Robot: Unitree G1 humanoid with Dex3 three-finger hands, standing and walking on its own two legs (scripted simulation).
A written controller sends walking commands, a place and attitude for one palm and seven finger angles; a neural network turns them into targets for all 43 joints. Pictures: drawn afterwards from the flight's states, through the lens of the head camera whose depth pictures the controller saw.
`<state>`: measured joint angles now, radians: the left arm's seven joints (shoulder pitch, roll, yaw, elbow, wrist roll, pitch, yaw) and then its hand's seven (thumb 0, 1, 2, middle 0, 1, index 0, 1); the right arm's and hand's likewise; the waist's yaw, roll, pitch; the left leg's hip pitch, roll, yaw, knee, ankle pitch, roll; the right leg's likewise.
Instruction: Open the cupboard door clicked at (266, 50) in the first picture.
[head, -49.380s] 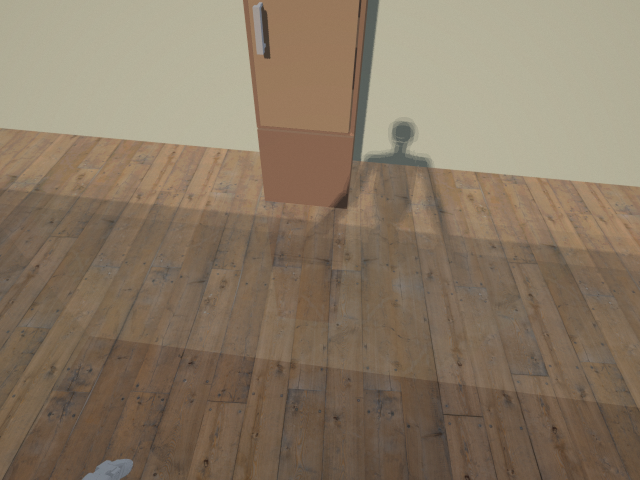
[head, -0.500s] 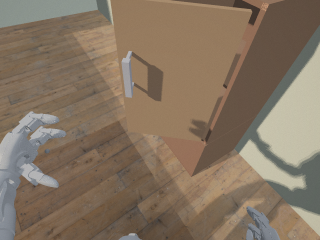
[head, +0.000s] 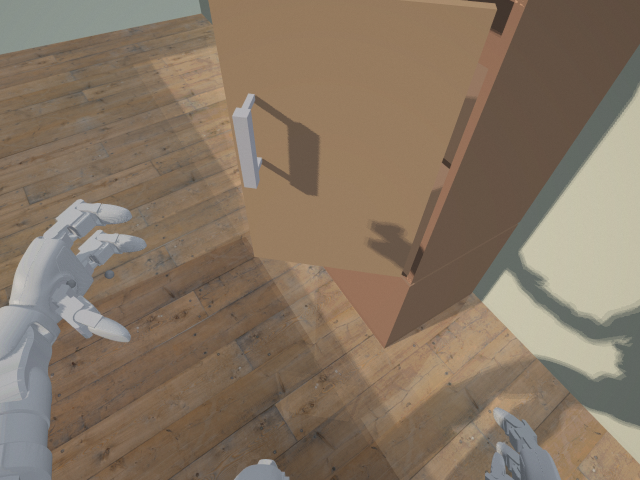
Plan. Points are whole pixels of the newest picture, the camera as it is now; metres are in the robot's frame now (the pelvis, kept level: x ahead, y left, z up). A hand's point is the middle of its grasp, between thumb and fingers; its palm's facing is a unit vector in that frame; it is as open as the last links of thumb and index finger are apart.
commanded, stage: move the hooked fingers beside the handle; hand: left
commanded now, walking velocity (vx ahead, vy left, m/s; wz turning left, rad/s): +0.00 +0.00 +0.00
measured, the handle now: (250, 142) +0.60 +0.15 +0.07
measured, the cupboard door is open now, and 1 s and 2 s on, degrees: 50 50 50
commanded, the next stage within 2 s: none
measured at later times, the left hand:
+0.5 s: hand (154, 221) +0.40 +0.24 +0.09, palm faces -0.10 -1.00 +0.00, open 14.0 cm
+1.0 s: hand (186, 180) +0.48 +0.22 +0.09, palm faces -0.07 -1.00 -0.01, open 14.0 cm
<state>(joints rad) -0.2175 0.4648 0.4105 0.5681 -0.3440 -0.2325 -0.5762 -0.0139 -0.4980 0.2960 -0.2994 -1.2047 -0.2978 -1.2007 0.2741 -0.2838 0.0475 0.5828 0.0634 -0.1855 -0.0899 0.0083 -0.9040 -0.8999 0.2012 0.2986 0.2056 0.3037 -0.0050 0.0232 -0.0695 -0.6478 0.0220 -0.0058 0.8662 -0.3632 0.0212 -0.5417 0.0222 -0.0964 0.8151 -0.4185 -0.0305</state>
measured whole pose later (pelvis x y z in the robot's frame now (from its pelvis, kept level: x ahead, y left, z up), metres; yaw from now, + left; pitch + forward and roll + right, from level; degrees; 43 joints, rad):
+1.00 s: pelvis +0.01 +0.01 -0.01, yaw -2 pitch +16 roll -3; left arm -0.79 0.55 0.40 1.11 -0.16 -0.36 -0.41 -0.01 -0.50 0.30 -0.30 -1.20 -0.30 -1.20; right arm 0.37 -0.28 0.04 0.64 0.03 0.01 -0.04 0.00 -0.91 -0.90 0.20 0.30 0.21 0.30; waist -0.12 0.01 -0.09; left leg -0.82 0.03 0.03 0.94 -0.39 0.04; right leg -0.73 0.03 -0.06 0.89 -0.43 -0.01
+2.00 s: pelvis +0.02 +0.02 -0.02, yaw -4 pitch +21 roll -4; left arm -0.95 0.62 0.43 1.23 -0.09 -0.33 -0.35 -0.01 -0.50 0.30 -0.30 -1.20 -0.30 -1.20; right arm 0.40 -0.27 0.04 0.60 0.01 0.09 -0.01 0.00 -0.91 -0.90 0.20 0.30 0.21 0.30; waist -0.18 0.02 -0.11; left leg -0.92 0.05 0.02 0.99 -0.43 0.05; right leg -0.82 0.05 -0.06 0.91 -0.45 -0.01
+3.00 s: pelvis +0.02 +0.01 -0.02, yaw -3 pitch +21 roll -4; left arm -0.96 0.52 0.37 1.19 -0.09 -0.35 -0.25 -0.01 -0.50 0.30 -0.30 -1.20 -0.30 -1.20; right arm 0.42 -0.26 0.03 0.63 0.00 0.07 0.01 0.00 -0.91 -0.90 0.20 0.30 0.20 0.30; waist -0.18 0.03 -0.11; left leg -0.94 0.05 0.02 1.00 -0.44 0.03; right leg -0.83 0.05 -0.06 0.93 -0.46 -0.02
